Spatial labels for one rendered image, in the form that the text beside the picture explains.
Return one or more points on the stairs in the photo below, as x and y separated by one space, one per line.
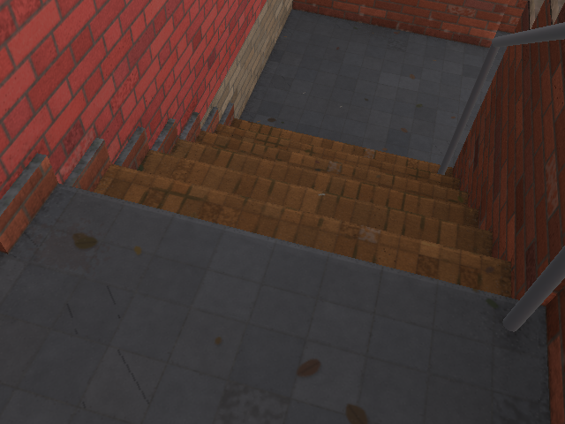
374 206

